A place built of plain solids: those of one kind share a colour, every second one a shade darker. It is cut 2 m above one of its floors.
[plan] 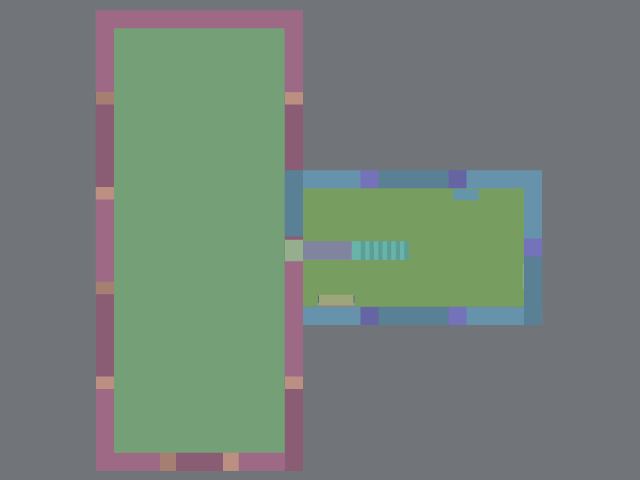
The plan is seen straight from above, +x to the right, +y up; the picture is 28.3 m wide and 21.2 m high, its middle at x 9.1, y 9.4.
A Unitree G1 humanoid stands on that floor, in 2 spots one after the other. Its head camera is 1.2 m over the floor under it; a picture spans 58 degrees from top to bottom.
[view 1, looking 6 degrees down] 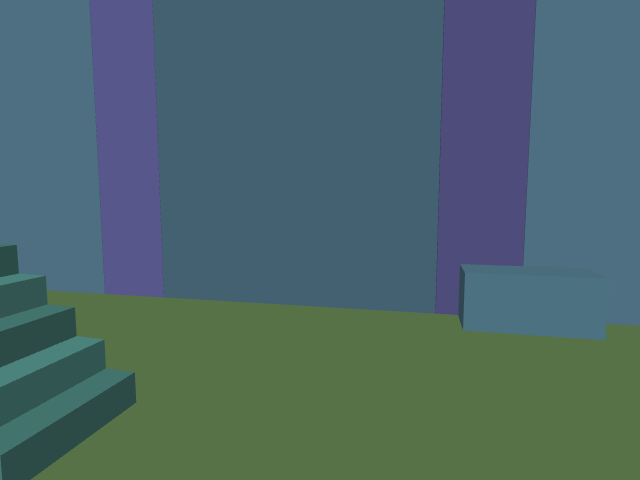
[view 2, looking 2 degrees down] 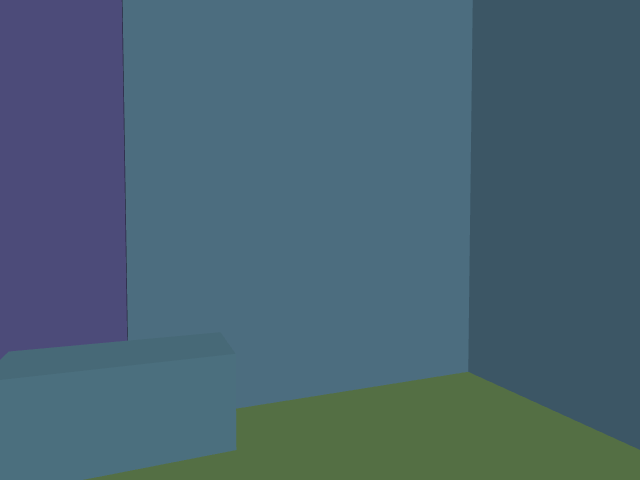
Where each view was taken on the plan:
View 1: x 14.60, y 7.25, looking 103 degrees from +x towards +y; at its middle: wall_vestibule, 4.58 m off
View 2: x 15.68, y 8.89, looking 68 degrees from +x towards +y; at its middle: wall_vestibule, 3.02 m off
